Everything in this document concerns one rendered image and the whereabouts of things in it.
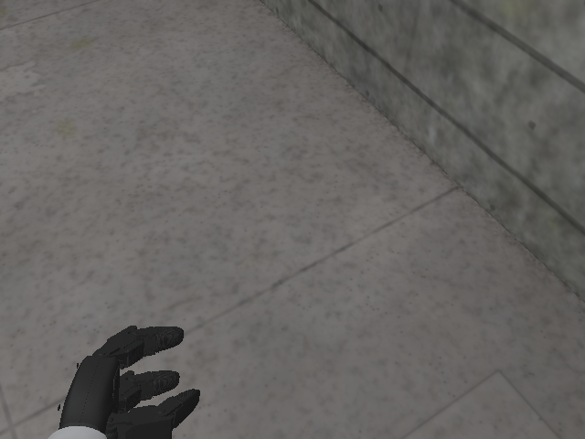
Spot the left robot hand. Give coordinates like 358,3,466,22
58,326,200,439

